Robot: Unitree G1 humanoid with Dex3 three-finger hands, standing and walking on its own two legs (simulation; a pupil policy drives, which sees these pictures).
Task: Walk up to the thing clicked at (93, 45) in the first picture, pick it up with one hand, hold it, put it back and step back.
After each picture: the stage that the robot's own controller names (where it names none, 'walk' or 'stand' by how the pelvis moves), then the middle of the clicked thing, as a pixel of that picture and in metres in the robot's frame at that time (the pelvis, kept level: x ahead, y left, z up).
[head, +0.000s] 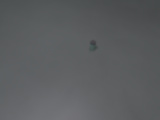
stand; (92, 45) +1.35 -0.09 -0.72
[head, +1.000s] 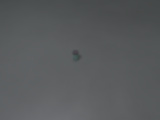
walk; (75, 55) +1.21 +0.20 -0.70
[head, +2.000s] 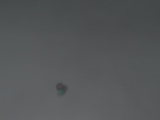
walk; (60, 89) +0.73 +0.26 -0.71
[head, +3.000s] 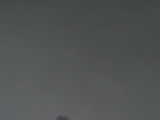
walk; out of the picture +0.45 +0.18 -0.71
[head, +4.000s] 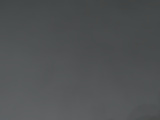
stand; out of the picture +0.36 +0.18 -0.72
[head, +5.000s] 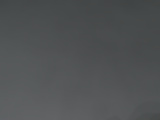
stand; out of the picture +0.35 +0.18 -0.72
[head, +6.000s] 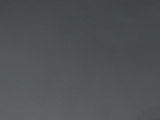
stand; out of the picture +0.36 +0.19 -0.73
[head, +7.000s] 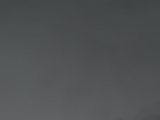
stand; out of the picture +0.34 +0.19 -0.73
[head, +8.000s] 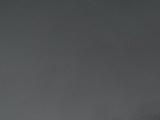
stand; out of the picture +0.34 +0.19 -0.73
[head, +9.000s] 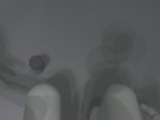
go down; (37, 65) +0.42 +0.19 -0.37
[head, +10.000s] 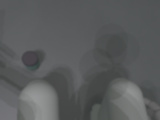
go down; (31, 61) +0.43 +0.20 -0.31
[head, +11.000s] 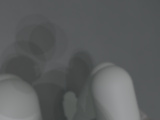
close in; out of the picture +0.43 +0.24 -0.23
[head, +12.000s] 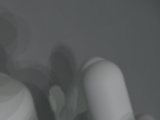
close; out of the picture +0.42 +0.25 -0.23
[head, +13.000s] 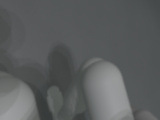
lift; out of the picture +0.40 +0.23 -0.23
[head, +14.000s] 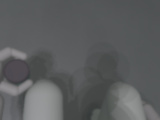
lift; (18, 74) +0.33 +0.23 -0.08
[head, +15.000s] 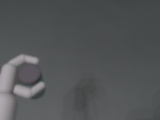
hold; (32, 82) +0.33 +0.17 +0.06
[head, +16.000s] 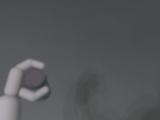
hold; (38, 85) +0.33 +0.17 +0.02
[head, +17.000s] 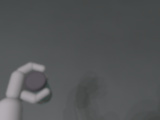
hold; (39, 88) +0.33 +0.16 +0.01
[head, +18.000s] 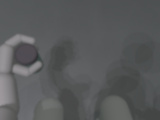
crouch; (30, 60) +0.41 +0.18 -0.07
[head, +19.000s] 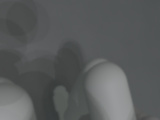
lower; out of the picture +0.42 +0.25 -0.23
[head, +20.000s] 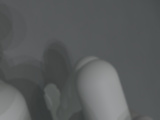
lower; out of the picture +0.43 +0.26 -0.23
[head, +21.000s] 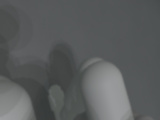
lower; out of the picture +0.42 +0.26 -0.23
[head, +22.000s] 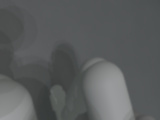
lower; out of the picture +0.42 +0.26 -0.23
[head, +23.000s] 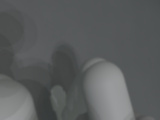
loosen; out of the picture +0.41 +0.25 -0.23
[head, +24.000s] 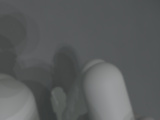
withdraw; out of the picture +0.42 +0.25 -0.23
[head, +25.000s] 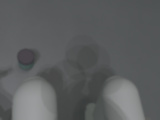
walk; (26, 60) +0.43 +0.21 -0.28
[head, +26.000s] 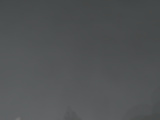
stand; out of the picture +0.36 +0.16 -0.64
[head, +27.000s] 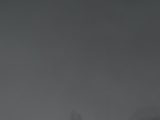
stand; out of the picture +0.37 +0.17 -0.66
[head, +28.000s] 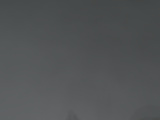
stand; out of the picture +0.37 +0.17 -0.68
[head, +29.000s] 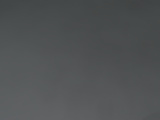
walk; out of the picture +0.38 +0.16 -0.72
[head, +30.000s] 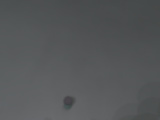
walk; (68, 102) +0.50 +0.09 -0.70
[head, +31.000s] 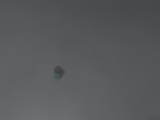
walk; (58, 72) +0.75 +0.16 -0.71
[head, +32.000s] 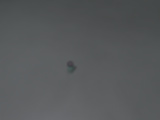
stand; (70, 67) +1.04 +0.20 -0.70
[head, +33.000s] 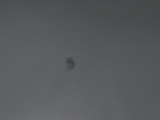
stand; (69, 63) +1.05 +0.17 -0.72
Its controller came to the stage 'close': yes
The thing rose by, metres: 0.72
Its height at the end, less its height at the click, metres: +0.00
